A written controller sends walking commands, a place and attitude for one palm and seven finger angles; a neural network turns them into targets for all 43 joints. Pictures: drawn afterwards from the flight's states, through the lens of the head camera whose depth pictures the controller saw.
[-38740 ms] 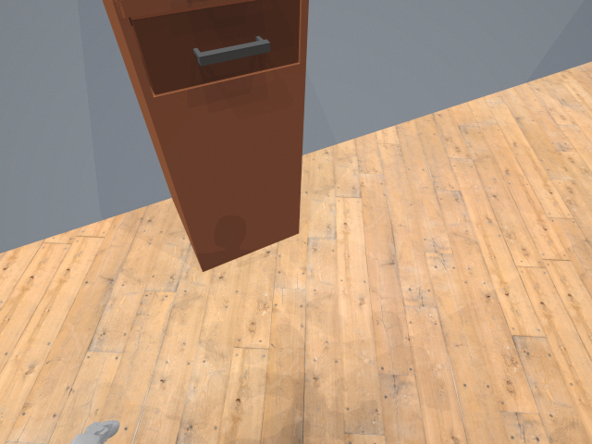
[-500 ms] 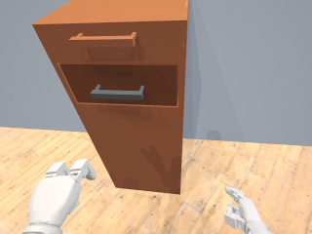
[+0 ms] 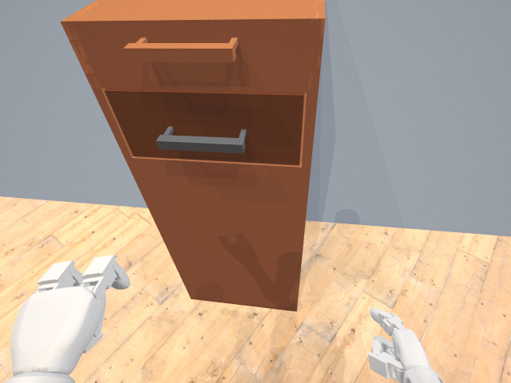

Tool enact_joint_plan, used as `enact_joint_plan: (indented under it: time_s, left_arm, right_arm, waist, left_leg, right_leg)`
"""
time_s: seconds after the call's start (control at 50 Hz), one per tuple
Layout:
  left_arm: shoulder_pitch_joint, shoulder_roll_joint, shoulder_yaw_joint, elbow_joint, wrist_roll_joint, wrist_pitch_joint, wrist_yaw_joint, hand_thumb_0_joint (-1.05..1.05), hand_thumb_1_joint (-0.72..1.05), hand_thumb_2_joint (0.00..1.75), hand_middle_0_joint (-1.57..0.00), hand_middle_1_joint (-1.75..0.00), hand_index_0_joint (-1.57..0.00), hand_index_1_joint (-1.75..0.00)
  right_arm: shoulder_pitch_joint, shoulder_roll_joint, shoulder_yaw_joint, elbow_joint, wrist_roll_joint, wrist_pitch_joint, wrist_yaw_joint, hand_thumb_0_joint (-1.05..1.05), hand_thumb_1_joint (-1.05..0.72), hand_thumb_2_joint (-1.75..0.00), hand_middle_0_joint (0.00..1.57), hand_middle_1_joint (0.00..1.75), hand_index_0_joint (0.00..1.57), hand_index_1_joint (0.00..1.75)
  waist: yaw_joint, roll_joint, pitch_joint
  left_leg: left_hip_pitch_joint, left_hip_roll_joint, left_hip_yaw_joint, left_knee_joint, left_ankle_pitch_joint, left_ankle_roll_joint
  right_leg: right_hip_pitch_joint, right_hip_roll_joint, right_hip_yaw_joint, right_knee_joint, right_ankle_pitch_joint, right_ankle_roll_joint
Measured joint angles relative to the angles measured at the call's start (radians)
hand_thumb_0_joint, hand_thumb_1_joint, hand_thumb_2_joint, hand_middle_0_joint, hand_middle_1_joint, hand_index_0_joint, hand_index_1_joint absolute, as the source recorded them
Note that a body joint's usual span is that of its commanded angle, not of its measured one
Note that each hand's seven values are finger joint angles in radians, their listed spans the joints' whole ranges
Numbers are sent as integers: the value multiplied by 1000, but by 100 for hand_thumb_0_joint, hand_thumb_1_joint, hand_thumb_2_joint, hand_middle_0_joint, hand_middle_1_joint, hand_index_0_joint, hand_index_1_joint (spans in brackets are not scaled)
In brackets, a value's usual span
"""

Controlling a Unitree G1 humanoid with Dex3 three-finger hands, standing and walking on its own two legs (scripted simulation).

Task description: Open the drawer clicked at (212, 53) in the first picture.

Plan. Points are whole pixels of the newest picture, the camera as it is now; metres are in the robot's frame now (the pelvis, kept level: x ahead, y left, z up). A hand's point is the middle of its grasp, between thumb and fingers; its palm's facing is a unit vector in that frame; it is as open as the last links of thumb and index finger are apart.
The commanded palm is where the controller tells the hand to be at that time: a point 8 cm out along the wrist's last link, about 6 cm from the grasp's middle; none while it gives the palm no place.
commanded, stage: open the thumb to release the handle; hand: left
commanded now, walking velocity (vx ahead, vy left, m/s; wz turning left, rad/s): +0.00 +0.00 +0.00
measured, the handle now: (203, 138) +0.52 +0.20 +0.11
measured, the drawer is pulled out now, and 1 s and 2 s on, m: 0.00 0.00 0.00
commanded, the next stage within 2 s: lift the hand off the handle in 0.34 s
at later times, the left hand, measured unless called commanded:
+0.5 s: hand (118, 328) +0.16 +0.21 +0.08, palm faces +0.08 -0.20 -0.98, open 13.5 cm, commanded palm +0.12 +0.20 +0.14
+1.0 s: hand (124, 308) +0.17 +0.19 +0.12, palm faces +0.12 -0.12 -0.99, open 13.8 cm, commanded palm +0.12 +0.19 +0.18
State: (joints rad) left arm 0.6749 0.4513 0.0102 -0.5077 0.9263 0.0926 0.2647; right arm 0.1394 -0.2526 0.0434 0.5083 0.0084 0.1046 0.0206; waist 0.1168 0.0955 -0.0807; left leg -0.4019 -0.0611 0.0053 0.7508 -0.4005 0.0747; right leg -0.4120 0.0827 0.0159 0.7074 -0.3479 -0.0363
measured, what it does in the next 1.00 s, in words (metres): stands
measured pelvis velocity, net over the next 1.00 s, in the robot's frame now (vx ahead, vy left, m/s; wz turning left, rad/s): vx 0.02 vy -0.02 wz -0.01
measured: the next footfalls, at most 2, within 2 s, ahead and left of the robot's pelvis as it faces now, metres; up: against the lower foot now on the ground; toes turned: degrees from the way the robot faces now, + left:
none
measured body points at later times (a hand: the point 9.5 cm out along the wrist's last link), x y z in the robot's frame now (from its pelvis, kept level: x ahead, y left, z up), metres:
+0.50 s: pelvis +0.01 +0.01 +0.00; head +0.01 -0.03 +0.45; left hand +0.15 +0.22 +0.13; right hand +0.23 -0.19 -0.09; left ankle -0.01 +0.07 -0.71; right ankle +0.01 -0.10 -0.71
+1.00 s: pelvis +0.02 -0.02 +0.00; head +0.01 -0.06 +0.45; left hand +0.16 +0.20 +0.17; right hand +0.25 -0.21 -0.08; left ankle -0.01 +0.07 -0.71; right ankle +0.01 -0.10 -0.71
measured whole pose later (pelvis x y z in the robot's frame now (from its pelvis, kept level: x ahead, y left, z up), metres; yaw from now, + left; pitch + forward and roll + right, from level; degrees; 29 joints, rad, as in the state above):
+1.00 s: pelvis +0.02 -0.02 +0.00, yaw +0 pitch +4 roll -1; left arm 0.70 0.47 -0.06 -0.64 0.91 0.16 0.21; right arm 0.14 -0.28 0.06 0.49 0.02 0.13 0.03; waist 0.12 0.11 -0.11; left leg -0.37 -0.05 0.01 0.71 -0.41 0.05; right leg -0.39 0.10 0.02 0.68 -0.36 -0.06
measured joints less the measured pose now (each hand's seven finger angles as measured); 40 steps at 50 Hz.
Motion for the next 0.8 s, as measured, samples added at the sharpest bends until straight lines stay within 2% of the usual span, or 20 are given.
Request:
enact_joint_plan:
  time_s: [0.04,0.08,0.16,0.26,0.32,0.4,0.54,0.6,0.66,0.74,0.8]
  left_arm:
    - [-18,-30,-23,-13,-25,25,-28,0,66,80,-40,-133,-41,-133]
    - [-17,-48,-58,-34,-28,37,-49,0,56,76,-39,-132,-40,-132]
    - [15,-43,-106,-62,-2,21,-53,0,33,66,-37,-129,-38,-129]
    - [54,6,-76,-55,33,0,-19,0,0,52,-35,-126,-36,-126]
    - [66,6,-54,-67,19,17,-8,0,-18,44,-34,-124,-35,-124]
    - [60,-23,-53,-85,2,31,-8,0,-34,37,-33,-122,-34,-122]
    - [-10,-76,-136,-25,35,20,-31,-1,-46,31,-32,-121,-32,-121]
    - [-40,-54,-147,6,61,2,-19,-1,-48,31,-32,-121,-32,-120]
    - [-47,-32,-126,2,77,-7,6,-1,-49,30,-32,-121,-33,-120]
    - [-25,-33,-98,-38,51,20,18,-1,-49,30,-32,-120,-33,-120]
    - [-2,-43,-91,-62,22,52,0,-1,-49,30,-32,-120,-32,-120]
  right_arm:
    - [9,1,-2,2,4,-2,-4,1,-90,-90,20,30,20,30]
    - [19,-1,1,-1,7,-2,-5,1,-90,-90,20,30,20,30]
    - [26,-2,13,-11,6,-4,3,1,-90,-90,20,30,20,30]
    - [21,0,18,-20,7,-1,20,1,-90,-90,20,30,20,30]
    - [20,-3,8,-23,8,0,25,1,-90,-90,20,30,20,30]
    - [17,-8,-2,-20,6,-1,20,1,-90,-90,20,30,20,30]
    - [4,2,4,-19,-1,-1,17,1,-91,-90,20,30,20,30]
    - [4,13,13,-18,-8,-5,13,1,-91,-90,20,30,20,30]
    - [7,19,14,-15,-10,-12,18,1,-90,-90,20,30,20,30]
    - [8,15,6,-9,1,-8,29,1,-90,-90,20,30,20,30]
    - [5,7,6,-6,11,6,33,1,-91,-90,20,30,20,30]
  waist:
    - [-11,5,-8]
    - [-16,7,-19]
    - [-22,0,-26]
    - [-10,-8,-15]
    - [-5,1,-14]
    - [-2,11,-19]
    - [-1,-6,-14]
    - [4,-20,-18]
    - [2,-18,-27]
    - [-12,6,-42]
    - [-17,17,-48]
  left_leg:
    - [3,-5,-2,-8,3,4]
    - [7,-7,1,-17,6,7]
    - [8,-7,14,-24,4,10]
    - [-2,0,26,-15,-2,6]
    - [-12,0,19,-5,-6,7]
    - [-21,-6,6,3,-8,10]
    - [-37,-11,2,17,-13,7]
    - [-46,-4,8,25,-20,-1]
    - [-48,4,12,33,-31,-8]
    - [-34,6,10,27,-36,-9]
    - [-18,4,11,8,-32,-9]
  right_leg:
    - [4,-5,-1,-7,1,4]
    - [7,-7,2,-15,3,8]
    - [1,-7,16,-12,1,12]
    - [-13,0,27,-3,-1,9]
    - [-18,0,19,0,-3,9]
    - [-21,-5,6,4,-9,11]
    - [-42,-11,0,30,-23,6]
    - [-55,-3,5,42,-28,-2]
    - [-58,6,9,47,-33,-8]
    - [-45,8,8,41,-38,-10]
    - [-32,6,11,32,-38,-10]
